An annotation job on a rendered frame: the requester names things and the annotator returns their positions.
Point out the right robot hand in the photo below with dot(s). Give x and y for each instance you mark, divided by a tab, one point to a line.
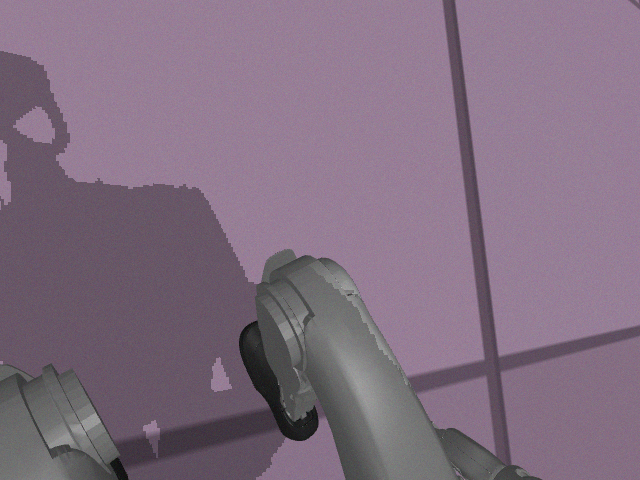
469	458

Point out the right robot foot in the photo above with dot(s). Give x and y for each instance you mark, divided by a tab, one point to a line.
265	382

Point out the left robot foot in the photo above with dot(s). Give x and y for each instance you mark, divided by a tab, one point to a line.
119	469

